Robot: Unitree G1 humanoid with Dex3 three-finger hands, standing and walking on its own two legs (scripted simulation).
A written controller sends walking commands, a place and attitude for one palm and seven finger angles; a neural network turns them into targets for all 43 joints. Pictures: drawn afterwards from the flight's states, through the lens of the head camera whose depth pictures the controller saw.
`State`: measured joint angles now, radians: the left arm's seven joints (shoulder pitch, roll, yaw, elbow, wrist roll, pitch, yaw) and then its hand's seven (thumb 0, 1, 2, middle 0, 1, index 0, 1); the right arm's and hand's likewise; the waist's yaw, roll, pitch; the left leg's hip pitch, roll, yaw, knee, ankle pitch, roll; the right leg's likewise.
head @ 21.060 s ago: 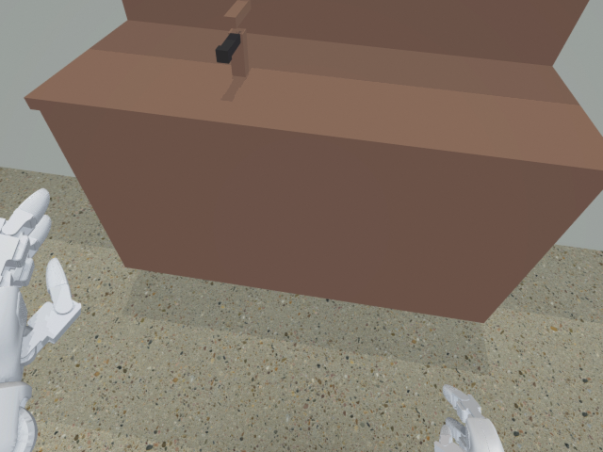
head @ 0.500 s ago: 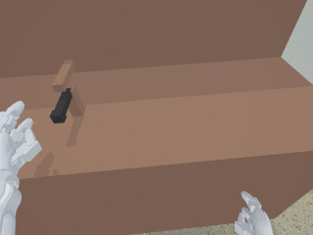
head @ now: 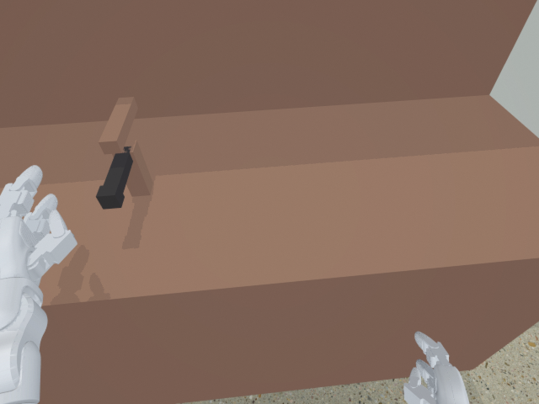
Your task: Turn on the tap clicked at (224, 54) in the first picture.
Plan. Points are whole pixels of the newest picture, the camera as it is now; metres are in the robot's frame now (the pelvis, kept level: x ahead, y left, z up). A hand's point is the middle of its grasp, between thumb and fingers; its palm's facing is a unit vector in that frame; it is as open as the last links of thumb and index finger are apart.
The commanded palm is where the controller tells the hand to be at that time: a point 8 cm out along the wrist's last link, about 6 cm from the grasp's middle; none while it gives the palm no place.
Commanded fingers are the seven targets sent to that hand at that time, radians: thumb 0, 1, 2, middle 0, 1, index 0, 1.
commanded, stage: reach beside the lever's end, fingers flat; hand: left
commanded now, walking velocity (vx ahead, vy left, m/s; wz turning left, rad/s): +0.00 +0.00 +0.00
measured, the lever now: (110, 196) +0.36 +0.30 +0.12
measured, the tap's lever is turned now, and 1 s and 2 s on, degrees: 0 0 2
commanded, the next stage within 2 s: push the lever round in 1.08 s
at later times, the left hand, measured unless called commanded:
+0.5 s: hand (75, 217) +0.31 +0.33 +0.13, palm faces +0.50 -0.86 -0.12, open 7.8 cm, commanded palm +0.27 +0.36 +0.12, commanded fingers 0.00 0.90 0.90 -0.15 -0.15 -0.15 -0.15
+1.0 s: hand (76, 218) +0.31 +0.33 +0.13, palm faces +0.48 -0.87 -0.11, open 7.8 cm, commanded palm +0.27 +0.36 +0.12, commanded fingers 0.00 0.90 0.90 -0.15 -0.15 -0.15 -0.15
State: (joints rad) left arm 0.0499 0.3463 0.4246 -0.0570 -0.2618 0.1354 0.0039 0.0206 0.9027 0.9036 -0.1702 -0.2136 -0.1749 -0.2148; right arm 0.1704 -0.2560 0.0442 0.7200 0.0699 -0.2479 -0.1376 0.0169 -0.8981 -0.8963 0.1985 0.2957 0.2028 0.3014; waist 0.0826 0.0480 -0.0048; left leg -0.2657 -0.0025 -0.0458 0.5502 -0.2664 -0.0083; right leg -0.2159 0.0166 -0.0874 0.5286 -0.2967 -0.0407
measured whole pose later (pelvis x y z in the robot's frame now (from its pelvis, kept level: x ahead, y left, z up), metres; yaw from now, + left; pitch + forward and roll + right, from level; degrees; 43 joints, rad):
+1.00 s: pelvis +0.01 +0.00 +0.00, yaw -1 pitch +2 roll -1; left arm -0.09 0.41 0.51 0.28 -0.23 0.00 -0.05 0.02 0.90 0.90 -0.15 -0.15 -0.16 -0.15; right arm 0.25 -0.26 0.02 0.71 0.06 -0.18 -0.11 0.02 -0.90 -0.90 0.20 0.30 0.20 0.30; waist 0.04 0.04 -0.04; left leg -0.34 0.01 -0.03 0.58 -0.29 0.00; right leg -0.29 0.03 -0.07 0.55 -0.31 -0.04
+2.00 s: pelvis +0.00 +0.00 +0.00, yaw -1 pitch +1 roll -1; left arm -0.15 0.33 0.40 0.23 -0.20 0.03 0.06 0.02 0.92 0.91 -0.15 -0.15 -0.15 -0.15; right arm 0.20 -0.26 0.03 0.70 0.06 -0.17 -0.10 0.02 -0.90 -0.90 0.20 0.30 0.20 0.30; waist 0.04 0.04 -0.04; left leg -0.34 0.01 -0.03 0.58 -0.27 -0.01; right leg -0.29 0.03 -0.07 0.55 -0.29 -0.04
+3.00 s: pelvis -0.01 -0.01 +0.00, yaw +0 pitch +0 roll +0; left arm -0.24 0.13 0.21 0.16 -0.07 0.13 0.50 0.02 0.97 0.94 -0.15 -0.15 -0.15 -0.15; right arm 0.14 -0.23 0.02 0.72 0.01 -0.06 -0.08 0.02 -0.90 -0.90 0.20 0.30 0.20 0.30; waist 0.04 0.04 -0.04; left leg -0.32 0.01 -0.05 0.57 -0.27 -0.02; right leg -0.27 0.03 -0.08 0.55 -0.30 -0.05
